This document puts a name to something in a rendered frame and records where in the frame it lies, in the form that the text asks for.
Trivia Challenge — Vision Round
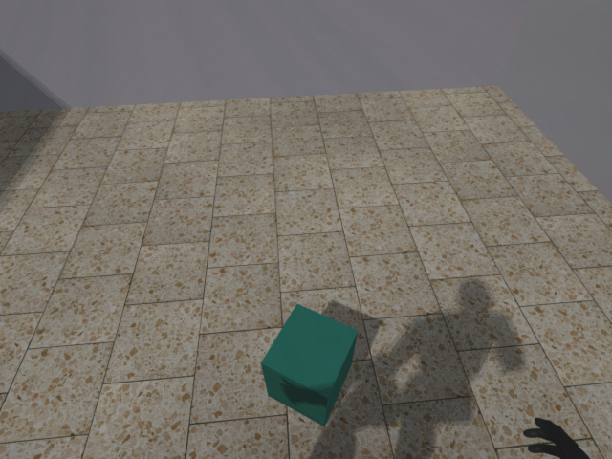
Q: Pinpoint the carton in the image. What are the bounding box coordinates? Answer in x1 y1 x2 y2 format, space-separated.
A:
261 304 358 426

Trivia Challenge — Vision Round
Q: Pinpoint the right robot hand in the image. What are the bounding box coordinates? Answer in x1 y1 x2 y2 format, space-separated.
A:
523 418 590 459

